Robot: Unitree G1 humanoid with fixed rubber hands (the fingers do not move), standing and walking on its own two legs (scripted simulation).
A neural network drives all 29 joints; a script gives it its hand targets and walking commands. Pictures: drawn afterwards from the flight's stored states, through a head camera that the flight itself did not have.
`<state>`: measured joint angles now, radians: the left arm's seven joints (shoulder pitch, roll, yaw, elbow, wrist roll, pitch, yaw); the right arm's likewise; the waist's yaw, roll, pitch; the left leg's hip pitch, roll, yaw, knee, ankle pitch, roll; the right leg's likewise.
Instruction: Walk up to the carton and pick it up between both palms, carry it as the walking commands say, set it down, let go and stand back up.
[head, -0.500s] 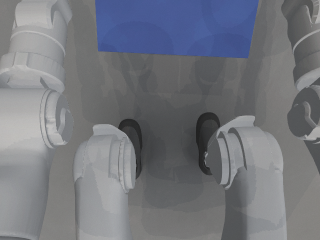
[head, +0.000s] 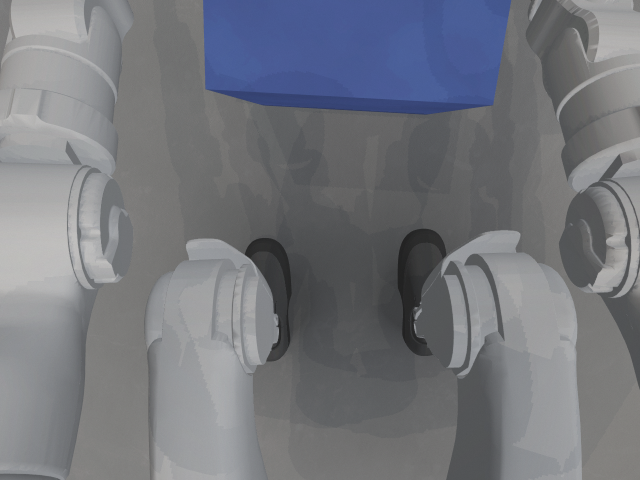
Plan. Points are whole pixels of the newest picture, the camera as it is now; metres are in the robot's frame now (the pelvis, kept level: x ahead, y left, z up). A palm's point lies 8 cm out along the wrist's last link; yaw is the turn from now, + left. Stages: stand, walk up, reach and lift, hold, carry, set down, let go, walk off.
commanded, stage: reach and lift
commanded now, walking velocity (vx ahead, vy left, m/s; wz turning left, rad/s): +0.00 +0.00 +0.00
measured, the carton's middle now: out of the picture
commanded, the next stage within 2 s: none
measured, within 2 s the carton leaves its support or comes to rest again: leaves its support in 0.96 s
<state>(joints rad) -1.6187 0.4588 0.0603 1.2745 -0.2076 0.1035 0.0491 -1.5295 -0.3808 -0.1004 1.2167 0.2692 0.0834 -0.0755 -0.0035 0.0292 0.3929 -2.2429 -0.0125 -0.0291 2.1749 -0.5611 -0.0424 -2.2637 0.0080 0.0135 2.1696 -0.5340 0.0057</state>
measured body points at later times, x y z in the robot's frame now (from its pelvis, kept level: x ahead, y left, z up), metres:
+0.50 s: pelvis +0.00 +0.00 +0.00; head +0.38 +0.00 +0.22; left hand +0.58 +0.15 -0.19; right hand +0.56 -0.18 -0.19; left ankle +0.12 +0.13 -0.34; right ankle +0.12 -0.12 -0.34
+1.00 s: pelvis +0.02 +0.01 -0.01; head +0.39 +0.00 +0.24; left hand +0.58 +0.14 -0.19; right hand +0.57 -0.19 -0.18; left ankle +0.12 +0.13 -0.34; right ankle +0.12 -0.12 -0.34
